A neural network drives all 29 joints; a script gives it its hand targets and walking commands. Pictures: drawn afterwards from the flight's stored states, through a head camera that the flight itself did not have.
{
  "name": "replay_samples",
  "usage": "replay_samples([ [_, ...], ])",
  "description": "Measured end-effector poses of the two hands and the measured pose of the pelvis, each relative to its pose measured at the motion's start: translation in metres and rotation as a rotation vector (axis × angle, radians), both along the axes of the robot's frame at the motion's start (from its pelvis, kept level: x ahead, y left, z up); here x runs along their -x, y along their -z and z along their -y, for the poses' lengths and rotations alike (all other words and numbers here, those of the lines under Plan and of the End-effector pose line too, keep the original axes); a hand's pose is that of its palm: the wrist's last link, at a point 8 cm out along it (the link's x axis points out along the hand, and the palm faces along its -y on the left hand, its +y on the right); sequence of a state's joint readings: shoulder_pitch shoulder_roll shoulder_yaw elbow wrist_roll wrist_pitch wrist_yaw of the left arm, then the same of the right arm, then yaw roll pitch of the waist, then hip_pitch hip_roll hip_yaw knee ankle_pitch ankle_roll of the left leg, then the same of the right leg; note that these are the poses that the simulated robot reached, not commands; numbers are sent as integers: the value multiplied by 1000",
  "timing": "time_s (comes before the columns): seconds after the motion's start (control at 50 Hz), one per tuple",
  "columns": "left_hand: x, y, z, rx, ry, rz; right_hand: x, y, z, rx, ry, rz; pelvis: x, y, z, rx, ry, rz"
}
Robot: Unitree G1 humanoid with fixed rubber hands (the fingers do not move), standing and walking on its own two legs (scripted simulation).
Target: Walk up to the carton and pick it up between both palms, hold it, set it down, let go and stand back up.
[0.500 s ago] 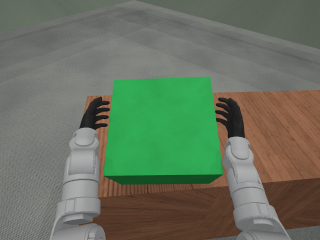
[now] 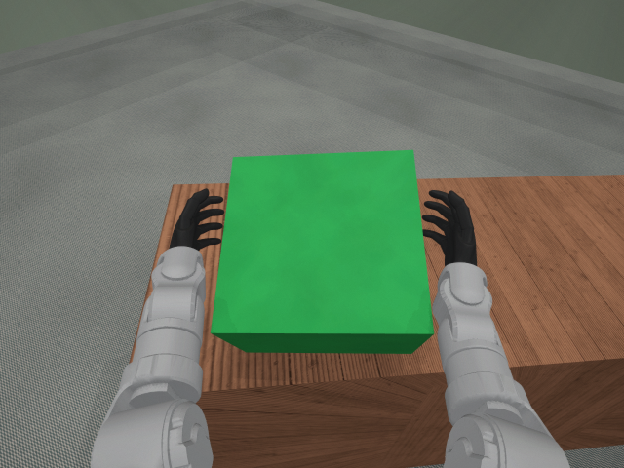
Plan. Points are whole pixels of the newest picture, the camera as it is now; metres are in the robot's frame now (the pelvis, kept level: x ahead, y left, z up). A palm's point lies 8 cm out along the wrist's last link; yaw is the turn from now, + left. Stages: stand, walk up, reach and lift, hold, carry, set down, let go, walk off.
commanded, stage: set down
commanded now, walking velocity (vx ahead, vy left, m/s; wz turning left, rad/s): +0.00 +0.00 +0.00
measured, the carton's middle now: (324, 257) +0.44 +0.00 +0.02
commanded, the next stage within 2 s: none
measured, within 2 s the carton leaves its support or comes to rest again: neither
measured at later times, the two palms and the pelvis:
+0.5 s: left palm (205, 243) +0.40 +0.17 +0.09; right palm (469, 268) +0.37 -0.19 +0.09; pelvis +0.00 +0.00 +0.00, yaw -1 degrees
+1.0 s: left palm (201, 230) +0.43 +0.18 +0.08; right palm (450, 262) +0.40 -0.17 +0.07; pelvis +0.01 +0.01 +0.00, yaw -3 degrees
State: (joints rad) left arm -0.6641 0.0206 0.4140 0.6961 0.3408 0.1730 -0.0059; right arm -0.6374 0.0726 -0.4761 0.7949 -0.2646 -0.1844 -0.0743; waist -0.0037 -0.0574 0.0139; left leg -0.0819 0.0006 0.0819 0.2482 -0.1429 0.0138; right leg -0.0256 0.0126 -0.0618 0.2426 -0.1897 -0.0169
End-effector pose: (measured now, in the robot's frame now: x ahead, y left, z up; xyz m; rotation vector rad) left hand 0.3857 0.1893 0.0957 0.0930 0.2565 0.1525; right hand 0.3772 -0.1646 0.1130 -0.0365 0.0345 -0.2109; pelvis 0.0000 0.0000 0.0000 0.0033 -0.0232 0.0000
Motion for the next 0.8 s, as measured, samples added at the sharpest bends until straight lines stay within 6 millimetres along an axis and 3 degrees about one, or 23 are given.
replay_samples([
  [0.12, -13, -11, 3, -1, 38, 24, -7, -6, 4, 14, 18, 10, -9, 1, -4, 5, -3, 30],
  [0.26, -15, 12, 8, 25, 57, -32, -5, 11, 10, 33, 27, -59, -5, 1, -6, 5, 13, 21],
  [0.46, -17, 9, 20, 16, 60, -13, 4, 20, 21, 7, 44, -73, 1, 1, -3, 5, 29, -28],
  [0.8, -29, 6, 2, 77, 63, -13, -4, 16, 5, 6, 47, -106, 9, 0, -11, 0, 32, -65],
])
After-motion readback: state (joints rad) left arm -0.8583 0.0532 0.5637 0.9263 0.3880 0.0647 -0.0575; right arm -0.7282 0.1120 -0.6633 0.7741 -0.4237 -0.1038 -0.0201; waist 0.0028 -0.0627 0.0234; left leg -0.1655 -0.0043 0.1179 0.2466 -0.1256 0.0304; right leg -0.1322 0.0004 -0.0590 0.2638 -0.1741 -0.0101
